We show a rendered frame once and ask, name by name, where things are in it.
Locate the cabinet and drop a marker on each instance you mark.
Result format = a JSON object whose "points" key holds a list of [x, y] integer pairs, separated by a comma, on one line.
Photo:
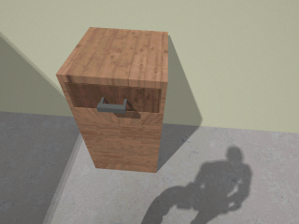
{"points": [[127, 141]]}

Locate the handle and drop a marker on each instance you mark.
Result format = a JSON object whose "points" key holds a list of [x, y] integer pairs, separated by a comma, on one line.
{"points": [[111, 108]]}

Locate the drawer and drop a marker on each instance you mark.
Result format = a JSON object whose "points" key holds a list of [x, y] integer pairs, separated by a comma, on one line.
{"points": [[138, 99]]}

